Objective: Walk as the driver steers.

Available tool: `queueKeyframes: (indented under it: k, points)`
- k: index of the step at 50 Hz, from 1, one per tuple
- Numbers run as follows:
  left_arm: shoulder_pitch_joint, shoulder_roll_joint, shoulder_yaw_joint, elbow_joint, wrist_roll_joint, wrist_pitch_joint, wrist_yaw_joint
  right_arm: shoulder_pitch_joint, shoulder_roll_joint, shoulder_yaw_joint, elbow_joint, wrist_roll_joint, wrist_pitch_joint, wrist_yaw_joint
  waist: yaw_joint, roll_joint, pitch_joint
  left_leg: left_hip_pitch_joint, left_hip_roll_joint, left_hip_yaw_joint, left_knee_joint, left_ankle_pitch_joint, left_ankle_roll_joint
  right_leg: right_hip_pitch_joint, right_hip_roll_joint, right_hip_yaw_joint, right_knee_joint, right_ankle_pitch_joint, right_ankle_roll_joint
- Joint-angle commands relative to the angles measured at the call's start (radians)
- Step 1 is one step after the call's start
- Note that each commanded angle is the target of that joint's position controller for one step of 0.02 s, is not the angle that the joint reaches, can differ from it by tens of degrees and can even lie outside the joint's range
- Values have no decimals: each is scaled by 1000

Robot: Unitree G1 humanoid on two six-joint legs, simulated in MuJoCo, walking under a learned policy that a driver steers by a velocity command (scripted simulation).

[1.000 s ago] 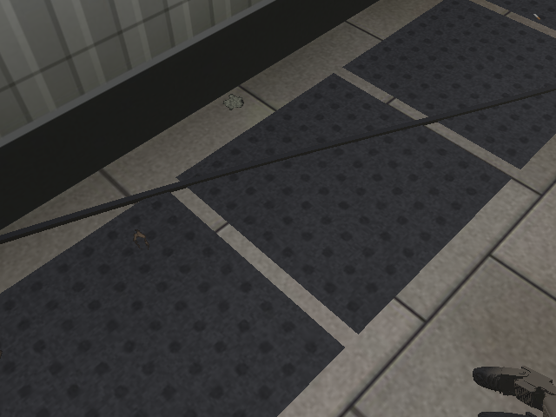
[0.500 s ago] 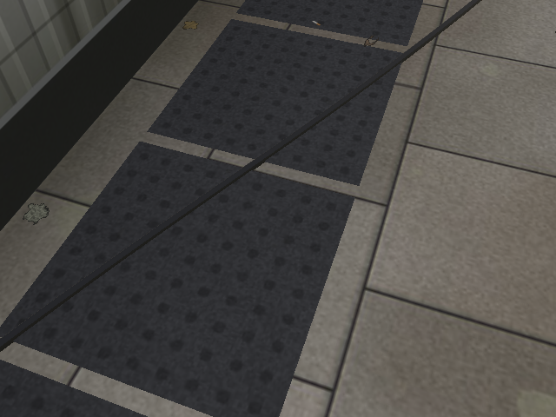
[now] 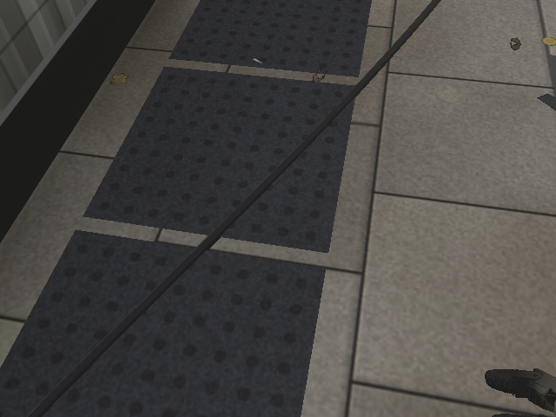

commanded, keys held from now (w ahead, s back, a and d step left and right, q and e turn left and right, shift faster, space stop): w+e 0.12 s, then e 0.44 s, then no key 0.44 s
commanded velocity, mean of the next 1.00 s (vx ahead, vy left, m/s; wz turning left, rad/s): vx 0.18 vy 0.00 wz -0.45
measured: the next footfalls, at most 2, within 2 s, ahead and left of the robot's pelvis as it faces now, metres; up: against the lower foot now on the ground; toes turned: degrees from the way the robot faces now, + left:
left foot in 0.06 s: +0.21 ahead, +0.14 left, +0.00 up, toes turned -6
right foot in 0.52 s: +0.32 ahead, -0.14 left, +0.00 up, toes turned -21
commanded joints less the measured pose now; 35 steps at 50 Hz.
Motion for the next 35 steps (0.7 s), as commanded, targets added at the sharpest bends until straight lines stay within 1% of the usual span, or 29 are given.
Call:
queueKeyframes:
  k: [1, 2, 3, 4, 5, 6, 7, 8, 9, 10, 11, 12, 14, 17, 19, 22, 23, 24, 25, 26, 27, 28, 29, 30, 31, 32, 33, 34, 35]
  points:
    - [-12, 152, 43, -54, 1, -3, 7, -1, -134, -49, -67, 8, -29, 3, -64, -166, -38, 177, -23, 19, -43, -69, 40, -51, -244, 240, -12, 220, -120]
    - [-20, 128, 35, -59, 4, -2, 6, 81, -149, -61, -46, 4, -33, -2, -109, -163, -72, 297, -22, 34, -79, -72, 67, -67, -208, 225, 62, 256, -95]
    - [-21, 72, 14, -72, 13, -6, 1, 202, -189, -76, -33, -15, -38, -9, -167, -108, -182, 512, 86, -55, -63, -104, 122, -140, -152, 167, 274, 217, -59]
    - [70, 9, -4, -99, 2, -13, 5, 320, -270, -94, -17, -36, -31, -15, -156, 121, -320, 853, 306, -421, -115, -276, 249, -442, -11, 22, 613, -63, 16]
    - [116, 60, -5, -111, -16, -20, 5, 354, -249, -93, 6, -15, -20, -4, -142, 298, -341, 907, 408, -740, -211, -530, 316, -649, -40, 0, 813, -274, 36]
    - [60, 141, 16, -95, -19, -14, 5, 300, -161, -70, -11, -5, -15, -7, -161, 165, -212, 804, 371, -631, -238, -630, 280, -703, -97, 17, 895, -185, 46]
    - [-30, 159, 23, -109, -6, -6, 5, 242, -127, -57, -21, -11, -5, -13, -162, 83, -106, 668, 329, -453, -236, -452, 247, -686, -124, -23, 897, -115, 57]
    - [-70, 150, 27, -121, 7, -2, 7, 191, -107, -48, -20, -22, 1, -14, -137, 39, -48, 551, 288, -325, -240, -224, 237, -643, -148, -32, 859, -67, 65]
    - [-73, 142, 34, -124, 10, 6, 6, 161, -85, -41, -16, -25, 1, -16, -111, 51, -25, 483, 253, -218, -238, -4, 227, -596, -169, -34, 818, -53, 71]
    - [-51, 123, 34, -124, 6, 16, 4, 146, -83, -40, -10, -25, 0, -17, -89, 77, -27, 437, 233, -134, -239, 149, 225, -547, -179, -52, 788, -54, 79]
    - [-41, 99, 29, -124, 5, 26, 4, 141, -87, -43, 0, -22, -3, -17, -80, 87, -35, 417, 224, -76, -243, 265, 236, -526, -177, -77, 759, -54, 90]
    - [-53, 79, 24, -136, 6, 34, 4, 134, -104, -48, 10, -19, -3, -19, -76, 90, -34, 411, 224, -30, -252, 341, 248, -530, -177, -93, 714, -38, 101]
    - [-82, 55, 15, -152, 10, 43, 2, 127, -143, -62, 26, -15, 6, -27, -78, 80, -54, 432, 240, 29, -265, 399, 264, -533, -185, -112, 610, 39, 113]
    - [-129, 47, 9, -161, 12, 44, -17, 104, -159, -66, 38, -5, 32, -41, -93, 67, -83, 440, 221, 136, -267, 370, 246, -450, -180, -149, 432, 221, 105]
    - [-176, 50, 11, -176, 13, 43, -32, 108, -167, -67, 51, 4, 43, -44, -109, 64, -79, 451, 216, 182, -251, 334, 228, -403, -168, -172, 332, 277, 89]
    - [-219, 77, 26, -207, 14, 50, -51, 119, -195, -77, 66, 24, 54, -39, -114, 65, -68, 501, 244, 192, -186, 311, 211, -375, -154, -193, 236, 217, 54]
    - [-215, 88, 32, -213, 15, 53, -54, 115, -203, -80, 66, 33, 58, -38, -105, 67, -69, 515, 251, 193, -143, 333, 201, -357, -142, -204, 203, 183, 37]
    - [-186, 100, 41, -211, 16, 55, -55, 105, -206, -82, 64, 40, 61, -39, -84, 63, -80, 519, 243, 207, -73, 378, 185, -307, -120, -223, 147, 184, 16]
    - [-113, 122, 56, -192, 19, 53, -50, 104, -192, -79, 66, 44, 63, -39, -44, 37, -112, 491, 206, 241, 58, 391, 154, -190, -83, -241, 58, 255, -14]
    - [-27, 194, 82, -178, 21, 52, -31, 160, -164, -71, 71, 25, 61, -35, -16, -72, -169, 369, 137, 271, 263, 234, 88, 9, -125, -143, 9, 570, -68]
    - [-19, 304, 96, -199, 27, 54, -5, 212, -75, -38, 33, -44, 58, -25, -80, -358, -240, 20, 0, 280, 612, -614, 4, 280, -399, 224, 91, 1079, -233]
    - [-32, 262, 76, -230, 41, 41, -14, 207, -115, -33, 30, -33, 56, -16, -41, -294, -418, -74, -61, 57, 798, -739, -6, 321, -507, 455, 14, 845, -382]
    - [-75, 203, 59, -234, 35, 31, -23, 133, -169, -48, 31, 4, 63, -13, -19, -163, -346, -106, -17, 16, 822, -657, 2, 250, -458, 346, -15, 752, -334]
    - [-120, 166, 47, -221, 20, 26, -20, 109, -159, -45, 26, 8, 71, -20, -44, -118, -262, -116, 14, 22, 766, -584, 8, 163, -405, 248, -17, 662, -268]
    - [-152, 138, 36, -219, 12, 29, -17, 102, -149, -44, 38, -2, 82, -30, -61, -73, -215, -93, 39, 22, 694, -542, 3, 79, -368, 199, -31, 588, -224]
    - [-188, 136, 32, -218, 15, 35, -11, 103, -153, -45, 37, -6, 93, -37, -87, -93, -184, -27, 45, 27, 627, -507, -4, -19, -340, 161, -50, 550, -206]
    - [-210, 143, 31, -220, 29, 39, -8, 120, -144, -43, 44, -5, 102, -37, -104, -120, -174, 40, 29, 50, 587, -479, -11, -92, -313, 129, -65, 549, -199]
    - [-220, 145, 32, -217, 38, 40, -4, 140, -127, -38, 52, -3, 106, -38, -112, -137, -177, 81, 19, 61, 533, -469, -18, -120, -301, 107, -71, 559, -199]
    - [-222, 146, 33, -211, 41, 40, -1, 152, -114, -33, 58, -4, 109, -40, -112, -144, -184, 114, 15, 66, 476, -460, -24, -135, -294, 90, -71, 560, -199]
